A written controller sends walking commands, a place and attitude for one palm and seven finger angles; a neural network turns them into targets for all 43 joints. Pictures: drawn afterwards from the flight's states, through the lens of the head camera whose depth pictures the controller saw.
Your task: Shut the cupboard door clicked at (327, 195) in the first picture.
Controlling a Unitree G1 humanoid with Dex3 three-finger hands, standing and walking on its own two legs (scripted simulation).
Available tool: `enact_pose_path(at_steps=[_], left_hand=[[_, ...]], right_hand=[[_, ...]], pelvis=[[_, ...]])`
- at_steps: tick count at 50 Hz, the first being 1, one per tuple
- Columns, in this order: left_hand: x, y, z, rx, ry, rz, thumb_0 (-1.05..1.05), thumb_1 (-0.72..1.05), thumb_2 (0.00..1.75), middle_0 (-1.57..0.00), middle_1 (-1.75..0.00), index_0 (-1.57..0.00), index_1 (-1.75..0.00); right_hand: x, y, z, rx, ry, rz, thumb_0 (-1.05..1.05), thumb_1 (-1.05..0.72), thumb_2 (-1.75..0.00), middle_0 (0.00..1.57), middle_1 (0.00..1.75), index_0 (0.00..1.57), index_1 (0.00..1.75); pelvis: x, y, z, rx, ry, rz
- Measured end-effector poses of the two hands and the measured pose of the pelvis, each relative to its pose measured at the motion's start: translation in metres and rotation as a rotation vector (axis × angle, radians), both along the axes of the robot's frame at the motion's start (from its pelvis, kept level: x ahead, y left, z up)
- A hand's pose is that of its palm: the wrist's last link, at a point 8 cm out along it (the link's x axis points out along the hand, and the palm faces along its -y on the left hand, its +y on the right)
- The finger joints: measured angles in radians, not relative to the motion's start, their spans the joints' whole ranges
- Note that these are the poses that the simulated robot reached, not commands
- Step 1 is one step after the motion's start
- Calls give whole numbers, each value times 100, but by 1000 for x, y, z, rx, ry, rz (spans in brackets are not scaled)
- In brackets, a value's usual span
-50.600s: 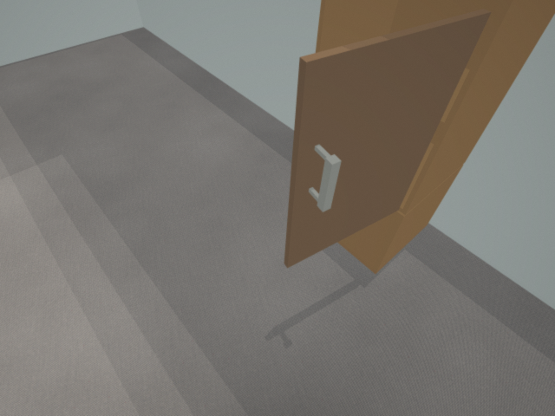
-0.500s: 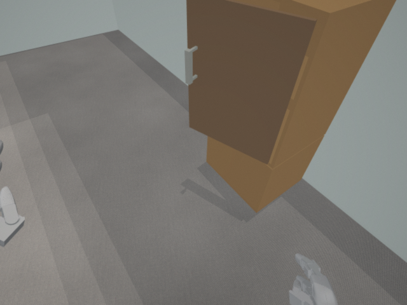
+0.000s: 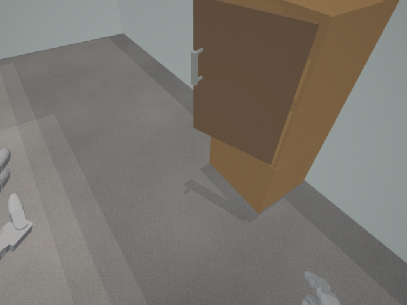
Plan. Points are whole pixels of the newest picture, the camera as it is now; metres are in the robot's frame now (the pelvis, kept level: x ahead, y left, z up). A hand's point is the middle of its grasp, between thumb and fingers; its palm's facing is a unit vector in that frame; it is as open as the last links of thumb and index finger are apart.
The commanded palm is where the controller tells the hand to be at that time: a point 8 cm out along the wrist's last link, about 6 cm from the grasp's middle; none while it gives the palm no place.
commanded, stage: let the arm hang, fingers relaxed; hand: left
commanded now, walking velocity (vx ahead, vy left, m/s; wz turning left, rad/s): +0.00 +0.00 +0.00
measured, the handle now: (197, 66) +0.96 +0.08 +0.01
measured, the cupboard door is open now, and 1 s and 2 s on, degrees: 19 19 19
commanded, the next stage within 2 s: look to check the result in 1.10 s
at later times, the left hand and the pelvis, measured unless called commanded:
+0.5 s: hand out of the picture -0.02 +0.19 -0.18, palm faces +0.02 -0.98 -0.21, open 7.1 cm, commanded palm none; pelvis -0.01 +0.00 +0.00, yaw +1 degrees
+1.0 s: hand out of the picture +0.02 +0.18 -0.17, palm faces +0.00 -0.98 -0.18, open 7.3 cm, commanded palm none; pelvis +0.01 +0.00 +0.00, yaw -1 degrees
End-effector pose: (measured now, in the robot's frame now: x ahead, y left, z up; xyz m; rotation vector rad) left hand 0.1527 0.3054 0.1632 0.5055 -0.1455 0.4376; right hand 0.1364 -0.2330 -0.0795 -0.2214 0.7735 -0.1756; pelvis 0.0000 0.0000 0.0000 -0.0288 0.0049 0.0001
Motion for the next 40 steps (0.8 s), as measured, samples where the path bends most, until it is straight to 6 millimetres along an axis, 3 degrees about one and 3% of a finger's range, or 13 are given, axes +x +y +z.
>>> enact_pose_path(at_steps=[2,6,10,14,17,21,27,32,40], left_hand=[[8,0,-27,-32,81,-24,1,89,90,-20,-30,-21,-30],[14,-8,-139,-204,552,-30,0,90,90,-20,-30,-20,-30],[-27,-45,-238,-366,969,-49,0,90,90,-20,-30,-20,-30],[-85,-88,-297,-533,1230,-51,1,90,90,-20,-30,-20,-30],[-114,-84,-311,-593,1279,45,-2,98,90,-21,-30,-21,-30],[-149,-75,-316,-601,1385,106,-2,98,90,-21,-30,-21,-30],[-184,-60,-304,-575,1493,191,-1,94,90,-20,-30,-21,-30],[-188,-51,-296,-547,1508,227,0,92,90,-20,-30,-20,-30],[-163,-55,-298,-542,1467,189,0,91,90,-20,-30,-20,-30]], right_hand=[[6,0,-6,17,-3,54,1,-90,-90,20,30,20,30],[9,-8,-26,26,65,99,1,-90,-90,20,30,20,30],[-9,-17,-35,14,141,62,1,-91,-90,20,30,20,30],[-47,-22,-37,-15,288,31,1,-91,-90,20,30,20,30],[-80,-23,-40,-27,419,14,1,-91,-90,20,30,20,30],[-114,-21,-45,-15,539,-27,1,-91,-90,20,30,20,30],[-140,-12,-56,38,606,-71,1,-91,-90,20,30,20,30],[-143,-2,-63,76,607,-84,1,-91,-90,20,30,20,30],[-135,4,-64,94,585,-93,0,-91,-90,20,30,20,30]], pelvis=[[-2,1,-2,-2,5,12],[-8,7,-8,2,5,13],[-12,6,-11,14,-3,4],[-12,0,-10,20,-13,10],[-11,-5,-7,15,-15,22],[-9,-7,-4,6,-16,27],[-6,-2,-1,6,-21,16],[-3,1,1,12,-29,5],[2,2,3,20,-36,-6]])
